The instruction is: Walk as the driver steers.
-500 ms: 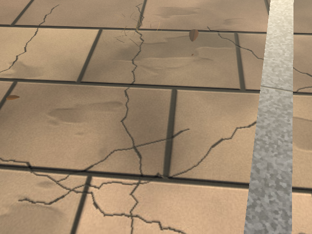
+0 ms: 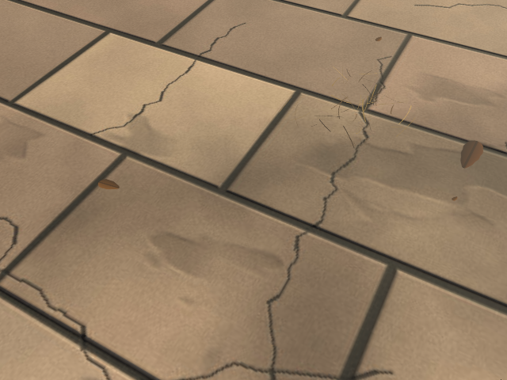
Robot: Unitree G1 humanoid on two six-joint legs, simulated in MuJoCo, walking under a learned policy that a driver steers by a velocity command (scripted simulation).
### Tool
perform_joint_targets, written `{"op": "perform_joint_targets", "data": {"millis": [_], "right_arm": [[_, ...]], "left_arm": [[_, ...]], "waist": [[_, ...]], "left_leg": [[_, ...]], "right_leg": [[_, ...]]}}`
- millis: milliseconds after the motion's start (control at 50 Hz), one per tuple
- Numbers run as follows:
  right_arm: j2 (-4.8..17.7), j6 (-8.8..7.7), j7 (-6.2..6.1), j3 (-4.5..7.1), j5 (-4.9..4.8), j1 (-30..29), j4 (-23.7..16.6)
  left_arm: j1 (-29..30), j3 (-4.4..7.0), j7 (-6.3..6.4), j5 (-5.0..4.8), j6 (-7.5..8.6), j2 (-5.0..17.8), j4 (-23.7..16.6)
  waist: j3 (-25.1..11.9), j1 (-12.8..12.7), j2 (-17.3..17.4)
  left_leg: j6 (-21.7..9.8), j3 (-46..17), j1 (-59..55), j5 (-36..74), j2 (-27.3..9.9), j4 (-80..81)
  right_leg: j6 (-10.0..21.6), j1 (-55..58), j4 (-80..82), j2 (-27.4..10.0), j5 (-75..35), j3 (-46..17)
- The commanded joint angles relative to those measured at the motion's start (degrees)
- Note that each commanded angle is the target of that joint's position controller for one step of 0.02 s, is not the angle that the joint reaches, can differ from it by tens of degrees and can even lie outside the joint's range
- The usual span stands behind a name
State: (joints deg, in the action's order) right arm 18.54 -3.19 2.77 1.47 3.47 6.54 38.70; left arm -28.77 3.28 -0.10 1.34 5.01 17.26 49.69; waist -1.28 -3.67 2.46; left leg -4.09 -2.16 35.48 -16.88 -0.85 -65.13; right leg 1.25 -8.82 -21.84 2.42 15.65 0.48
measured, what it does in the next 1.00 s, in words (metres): walks ahead, turning right: left foot, then right foot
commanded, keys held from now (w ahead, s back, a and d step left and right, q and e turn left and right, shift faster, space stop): w+e+shift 0.68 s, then w+shift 0.02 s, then w+q+shift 0.30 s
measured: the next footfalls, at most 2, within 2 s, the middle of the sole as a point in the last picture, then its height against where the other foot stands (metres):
left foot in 0.18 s outside the picture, level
right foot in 0.62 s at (359, 309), level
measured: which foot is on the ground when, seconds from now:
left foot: up 0.00-0.16, down 0.18-0.62, up 0.64-1.00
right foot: down 0.00-0.20, up 0.22-0.60, down 0.62-1.00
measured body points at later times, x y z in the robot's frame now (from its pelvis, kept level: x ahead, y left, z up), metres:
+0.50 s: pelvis +0.45 -0.04 -0.02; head +0.47 -0.05 +0.43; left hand +0.76 +0.13 -0.08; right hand +0.31 -0.30 -0.14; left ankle +0.32 +0.12 -0.74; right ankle +0.59 -0.19 -0.68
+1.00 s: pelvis +0.88 -0.26 -0.02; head +0.91 -0.27 +0.43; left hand +1.01 -0.01 -0.14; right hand +0.94 -0.56 -0.11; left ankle +1.16 -0.29 -0.69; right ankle +0.69 -0.19 -0.74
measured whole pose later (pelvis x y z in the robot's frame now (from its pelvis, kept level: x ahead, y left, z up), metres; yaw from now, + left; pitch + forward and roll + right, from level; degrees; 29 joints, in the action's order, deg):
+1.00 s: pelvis +0.88 -0.26 -0.02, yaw -31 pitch +1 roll +0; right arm 15.5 -2.8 3.1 -0.5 0.4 4.6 38.6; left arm -24.8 2.3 -0.6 0.8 6.9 17.3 48.4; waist 2.5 -4.0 0.4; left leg -5.6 4.8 42.2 9.4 -3.7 -33.9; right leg 7.3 15.6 -2.4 8.1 18.9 0.1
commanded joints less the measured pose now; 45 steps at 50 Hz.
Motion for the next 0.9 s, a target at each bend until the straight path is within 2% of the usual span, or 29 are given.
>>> {"op": "perform_joint_targets", "data": {"millis": [20,60,80,120,140,160,180,200,220,240,260,280,300,360,420,480,520,560,580,600,620,640,660,680,700,740,760,820,900], "right_arm": [[0.1,-1.22,1.15,-1.87,-0.07,-7.0,-8.3],[-0.5,-1.52,1.94,-2.57,-1.26,-8.9,-8.2],[0.4,-1.44,1.67,-2.28,-1.56,-8.9,-7.9],[2.6,-1.40,0.39,-1.39,-1.49,-8.5,-7.3],[4.0,-1.55,-0.50,-0.61,-1.11,-5.0,-6.1],[5.1,-1.78,-1.42,0.24,-0.56,3.2,-3.5],[7.3,-2.10,-2.62,1.39,0.24,11.7,-1.7],[11.9,-2.34,-3.77,2.82,1.64,22.1,-0.9],[14.1,-1.55,-3.84,3.37,1.34,19.6,-1.7],[9.1,-1.16,-3.79,2.95,0.26,14.1,-2.0],[4.6,-1.57,-3.59,1.97,-0.44,11.1,-1.6],[2.9,-1.92,-3.30,1.71,-0.34,10.4,-0.4],[2.0,-2.31,-3.35,1.51,-0.64,10.6,0.6],[0.0,-3.92,-2.78,1.24,-2.48,11.7,4.0],[0.2,-4.73,-2.82,1.32,-2.36,9.9,5.3],[2.7,-4.77,-3.31,1.82,-2.26,9.5,6.2],[6.3,-4.70,-3.52,2.48,-2.49,12.7,6.9],[10.3,-2.85,-4.22,3.62,-2.04,12.8,6.2],[12.1,-1.63,-4.54,4.16,-1.64,10.8,5.3],[12.4,-0.80,-4.37,4.29,-1.29,9.4,4.3],[7.8,-0.88,-3.42,3.58,-1.31,8.8,4.3],[2.7,-1.85,-2.69,1.59,-1.61,16.0,-2.7],[5.7,-3.42,-2.80,1.31,-1.29,10.2,-4.4],[6.0,-4.29,-2.84,1.00,-1.43,6.9,-4.8],[5.2,-4.15,-3.05,0.52,-1.07,6.3,-4.4],[3.6,-1.58,-2.84,-0.31,0.40,10.8,-1.7],[2.9,-0.30,-2.49,-0.49,0.37,11.3,-1.1],[0.8,0.69,-1.44,-1.31,-1.32,1.6,-4.3],[-0.8,-0.04,-0.03,-1.63,-3.08,-6.2,-5.1]], "left_arm": [[4.6,0.64,-0.08,-0.67,1.53,4.7,-4.1],[4.9,1.70,-0.50,-1.41,1.67,7.8,-4.2],[4.2,2.07,-0.83,-1.74,1.74,9.3,-4.1],[1.8,2.00,-1.12,-1.93,1.54,9.6,-3.1],[0.5,2.09,-1.09,-1.73,1.37,10.3,-2.3],[0.0,2.27,-0.98,-1.66,1.02,11.1,-1.9],[0.8,2.17,-1.00,-1.79,1.00,10.6,-2.3],[1.0,0.76,-0.74,-1.22,1.24,3.8,-4.2],[-2.9,0.07,-0.61,-3.77,0.67,1.1,-7.2],[2.4,0.68,-0.19,-2.22,-0.31,4.6,-6.5],[6.9,0.69,-0.62,-1.26,-0.86,4.4,-6.8],[8.5,0.55,-1.15,-0.97,-1.41,3.3,-6.7],[8.7,0.53,-1.67,-0.41,-2.25,2.3,-6.8],[13.9,0.10,-2.85,0.30,-4.82,-0.2,-9.5],[20.5,-0.50,-4.15,0.37,-5.00,-0.3,-13.8],[25.1,-1.19,-5.53,-0.28,-4.85,0.4,-14.8],[26.4,-1.29,-5.61,0.04,-4.56,1.2,-15.7],[18.3,-0.08,-4.74,-0.16,-4.28,4.6,-13.4],[8.0,1.11,-4.18,-0.09,-4.19,7.0,-10.7],[-4.0,2.83,-3.02,-0.03,-4.19,9.8,-6.6],[-1.4,4.82,-1.53,-1.77,-5.24,13.2,-6.3],[6.0,5.60,-1.36,0.57,-6.08,21.1,-9.9],[4.3,5.90,-0.81,0.06,-6.34,19.6,-11.9],[4.7,5.20,-0.09,-0.12,-5.78,16.3,-10.0],[5.9,4.25,0.26,-0.29,-4.79,13.1,-8.8],[10.8,2.29,0.84,-0.12,-2.62,8.6,-9.1],[10.5,1.42,0.53,-0.26,-1.55,6.8,-8.6],[7.4,1.54,-0.76,-0.61,0.72,7.3,-6.5],[3.7,1.11,-1.42,-1.40,2.48,6.6,-4.8]], "waist": [[6.3,4.4,-6.4],[6.1,4.2,-6.6],[5.8,4.1,-6.9],[4.3,4.1,-5.8],[0.9,5.7,-5.4],[-4.2,9.5,-4.5],[-8.8,13.8,-4.5],[-17.5,15.7,4.8],[-23.9,11.0,15.6],[-13.1,9.9,7.4],[-5.3,9.2,3.1],[-1.2,7.7,0.9],[0.9,6.0,1.4],[5.4,3.3,2.9],[7.1,1.2,3.4],[7.7,1.4,-0.5],[7.7,0.8,0.1],[1.3,-4.0,2.6],[-4.0,-9.4,3.2],[-9.8,-13.9,0.9],[-6.8,-11.0,-10.2],[-13.2,0.1,-21.2],[-17.8,-4.5,-9.9],[-7.5,-2.6,-3.9],[-1.8,0.8,1.2],[1.5,6.2,2.9],[2.0,6.9,2.3],[7.2,4.0,-0.7],[8.5,-0.2,-1.1]], "left_leg": [[2.5,0.2,4.0,8.2,-3.6,15.7],[3.0,3.5,-12.1,16.2,-0.7,25.4],[3.0,4.0,-16.0,17.6,0.1,26.4],[2.2,3.9,-18.9,16.3,1.1,30.3],[1.5,4.0,-23.2,12.5,2.6,32.1],[0.9,4.8,-32.9,9.8,4.1,33.3],[0.1,1.0,-45.9,6.6,-1.0,32.3],[-1.1,-17.2,-56.7,-14.6,-17.5,34.5],[-5.6,-45.6,-59.4,-28.1,-28.0,47.9],[-5.9,-41.2,-51.8,-29.7,-24.5,50.2],[-5.5,-30.3,-44.7,-19.7,-21.7,49.3],[-5.0,-23.0,-38.8,-9.0,-19.4,50.4],[-4.2,-17.1,-34.4,-3.5,-17.7,51.6],[-2.7,-5.7,-30.3,8.5,-16.5,55.4],[-0.9,6.6,-28.6,19.8,-13.4,57.9],[1.3,17.3,-27.1,29.4,-8.6,60.6],[1.8,18.6,-31.4,55.1,-11.1,55.1],[1.9,18.2,-36.8,72.9,-12.5,41.5],[1.3,17.3,-35.1,76.8,-13.9,27.8],[1.4,16.1,-27.8,68.2,-13.0,9.4],[3.6,15.4,-12.8,14.3,-1.8,-14.8],[6.5,7.7,9.6,-13.0,4.2,-34.0],[5.6,-2.4,14.6,-7.8,2.1,-33.4],[5.2,-3.1,16.0,-5.2,-0.9,-26.7],[5.1,-2.8,12.2,-3.1,-4.1,-18.9],[5.4,-1.7,1.7,-2.9,-7.3,-11.3],[5.8,-1.1,-1.3,-3.8,-8.4,-7.6],[4.8,2.1,1.8,7.5,-10.0,6.4],[0.6,6.2,-2.2,28.1,-6.6,24.6]], "right_leg": [[10.8,-4.4,16.5,-11.1,-6.8,-16.4],[9.8,-13.0,20.0,-9.6,-14.1,-12.4],[9.8,-12.5,20.4,-10.7,-18.1,-12.9],[8.8,-5.3,14.8,-11.5,-30.2,-12.2],[7.9,-1.5,6.5,-11.0,-40.1,-10.9],[6.8,-2.0,-6.2,-9.0,-44.4,-9.4],[5.9,-10.9,-21.2,-6.5,-36.1,-9.2],[5.9,-20.0,-41.9,-2.8,-4.7,-6.9],[5.5,-31.4,-57.1,0.7,10.5,-5.6],[5.8,-37.4,-59.6,-3.5,4.7,-5.2],[5.5,-38.4,-57.0,-5.5,0.9,-4.6],[4.9,-36.9,-55.1,-6.9,0.0,-4.6],[4.4,-35.2,-53.8,-8.0,0.2,-4.8],[3.4,-37.5,-51.2,-10.2,-0.4,-4.3],[3.7,-37.7,-43.9,-10.2,-9.7,-2.2],[5.9,-27.2,-28.7,-6.4,-19.1,5.5],[8.2,-21.5,-23.3,-3.1,-18.6,9.6],[9.9,-12.1,-22.4,1.3,-12.7,11.3],[11.4,-1.2,-22.4,3.0,-9.2,9.8],[12.9,14.5,-19.1,4.3,-6.0,6.1],[14.5,22.1,-14.6,0.6,-1.3,-3.3],[25.6,34.2,-5.6,-14.7,-1.5,-37.5],[27.5,34.5,4.4,-17.2,9.7,-48.4],[24.4,24.7,8.3,-16.9,10.6,-46.6],[21.5,14.6,8.2,-15.0,5.6,-40.3],[18.4,-1.3,8.6,-10.9,-2.1,-28.0],[17.7,-6.2,9.8,-9.5,-3.9,-24.6],[15.0,-8.4,15.6,-6.6,-11.6,-14.7],[8.4,-2.6,20.6,-5.7,-24.9,-4.4]]}}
